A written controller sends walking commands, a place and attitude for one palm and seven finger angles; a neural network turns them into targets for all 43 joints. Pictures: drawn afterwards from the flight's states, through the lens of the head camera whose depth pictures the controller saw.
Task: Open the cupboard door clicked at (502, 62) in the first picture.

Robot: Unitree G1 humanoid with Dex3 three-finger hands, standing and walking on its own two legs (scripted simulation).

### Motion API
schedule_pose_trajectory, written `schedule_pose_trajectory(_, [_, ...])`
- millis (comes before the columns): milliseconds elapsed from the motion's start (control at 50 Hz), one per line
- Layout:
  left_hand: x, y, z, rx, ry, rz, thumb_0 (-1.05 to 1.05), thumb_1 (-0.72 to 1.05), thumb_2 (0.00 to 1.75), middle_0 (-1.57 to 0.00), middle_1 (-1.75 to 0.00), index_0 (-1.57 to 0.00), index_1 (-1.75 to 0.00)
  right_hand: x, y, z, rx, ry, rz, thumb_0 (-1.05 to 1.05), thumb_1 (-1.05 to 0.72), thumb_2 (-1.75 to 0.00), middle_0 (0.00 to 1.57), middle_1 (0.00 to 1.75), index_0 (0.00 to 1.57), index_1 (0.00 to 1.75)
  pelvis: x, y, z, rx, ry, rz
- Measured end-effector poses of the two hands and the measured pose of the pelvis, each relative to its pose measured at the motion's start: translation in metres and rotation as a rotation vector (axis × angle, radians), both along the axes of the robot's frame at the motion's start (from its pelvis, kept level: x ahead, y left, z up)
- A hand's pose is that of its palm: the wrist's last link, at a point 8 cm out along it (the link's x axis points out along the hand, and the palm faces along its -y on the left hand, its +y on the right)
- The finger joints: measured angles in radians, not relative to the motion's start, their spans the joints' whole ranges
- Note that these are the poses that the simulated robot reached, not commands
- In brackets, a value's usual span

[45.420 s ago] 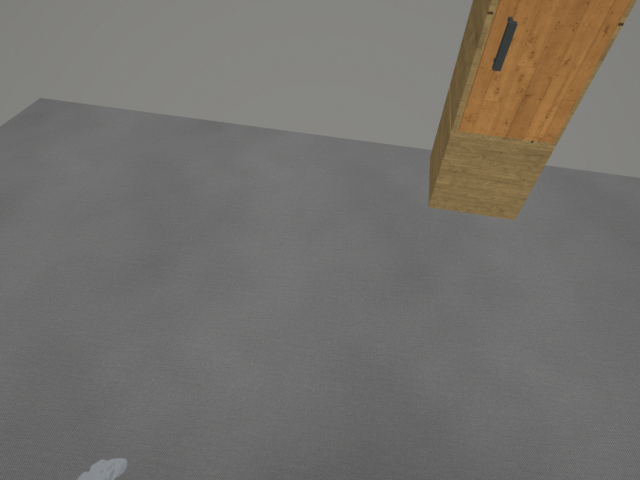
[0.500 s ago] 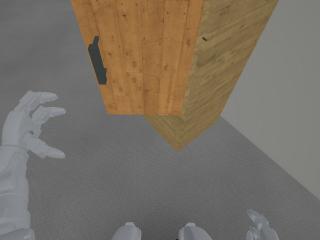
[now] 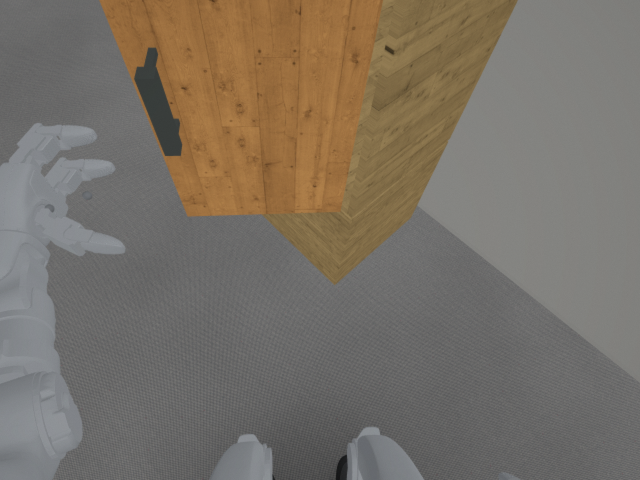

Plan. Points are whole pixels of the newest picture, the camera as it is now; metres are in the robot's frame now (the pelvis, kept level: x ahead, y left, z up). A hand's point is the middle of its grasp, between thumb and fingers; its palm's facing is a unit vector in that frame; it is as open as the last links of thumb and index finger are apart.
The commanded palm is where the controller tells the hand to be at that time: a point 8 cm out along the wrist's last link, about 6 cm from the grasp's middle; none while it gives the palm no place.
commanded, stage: move the hooked fingers beside the handle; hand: left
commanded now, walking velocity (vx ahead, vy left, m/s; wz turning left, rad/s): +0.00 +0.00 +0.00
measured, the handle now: (163, 104) +0.61 +0.22 +0.06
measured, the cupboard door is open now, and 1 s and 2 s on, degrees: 51 51 51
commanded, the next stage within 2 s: slide the fingers in behind the handle in 1.76 s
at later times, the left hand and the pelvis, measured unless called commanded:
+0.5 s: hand (99, 143) +0.51 +0.28 +0.07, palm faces +0.05 -1.00 -0.02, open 14.0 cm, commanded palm +0.51 +0.32 +0.06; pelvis -0.01 +0.00 -0.02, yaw -1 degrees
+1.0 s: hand (107, 123) +0.57 +0.29 +0.06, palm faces +0.04 -1.00 -0.01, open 14.0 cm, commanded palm +0.55 +0.31 +0.06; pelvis +0.01 +0.02 -0.02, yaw -2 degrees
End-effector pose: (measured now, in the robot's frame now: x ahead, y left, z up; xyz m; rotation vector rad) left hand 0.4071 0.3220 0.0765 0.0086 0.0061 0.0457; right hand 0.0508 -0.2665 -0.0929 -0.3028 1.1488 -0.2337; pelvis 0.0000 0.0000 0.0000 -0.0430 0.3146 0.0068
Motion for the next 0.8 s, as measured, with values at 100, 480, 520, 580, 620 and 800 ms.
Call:
schedule_pose_trajectory(100, [0.013,0.001,-0.003,0.005,0.016,0.011,-0.01,-0.50,0.30,-0.30,-1.20,-0.30,-1.20,-0.009,0.001,-0.002,-0.005,0.038,-0.008,0.00,-0.90,-0.89,0.21,0.30,0.20,0.30,-0.001,0.001,-0.002,-0.003,0.012,0.001])
schedule_pose_trajectory(480, [0.080,0.008,-0.002,0.010,0.020,0.011,-0.01,-0.50,0.30,-0.30,-1.20,-0.30,-1.20,-0.057,-0.002,-0.007,-0.053,0.219,-0.061,0.00,-0.90,-0.89,0.21,0.30,0.20,0.30,-0.005,0.002,-0.017,-0.028,0.101,0.002])
schedule_pose_trajectory(520, [0.087,0.008,-0.002,0.008,0.021,0.008,-0.01,-0.50,0.30,-0.30,-1.20,-0.30,-1.20,-0.063,-0.001,-0.006,-0.056,0.243,-0.069,0.00,-0.90,-0.89,0.21,0.30,0.20,0.30,-0.005,0.003,-0.019,-0.032,0.112,0.001])
schedule_pose_trajectory(580, [0.098,0.010,-0.003,0.004,0.027,0.006,-0.01,-0.50,0.30,-0.30,-1.20,-0.30,-1.20,-0.072,0.001,-0.006,-0.059,0.278,-0.083,0.00,-0.90,-0.89,0.21,0.30,0.20,0.30,-0.004,0.004,-0.020,-0.037,0.130,-0.001])
schedule_pose_trajectory(620, [0.105,0.011,-0.004,0.002,0.030,0.006,-0.01,-0.50,0.30,-0.30,-1.20,-0.30,-1.20,-0.077,0.003,-0.005,-0.060,0.300,-0.092,0.00,-0.90,-0.89,0.21,0.30,0.20,0.30,-0.004,0.005,-0.021,-0.041,0.141,-0.002])
schedule_pose_trajectory(800, [0.134,0.015,-0.005,0.002,0.038,0.006,-0.01,-0.50,0.30,-0.30,-1.20,-0.30,-1.19,-0.095,0.017,-0.002,-0.050,0.374,-0.131,0.00,-0.90,-0.89,0.21,0.30,0.20,0.30,0.001,0.010,-0.025,-0.057,0.182,-0.007])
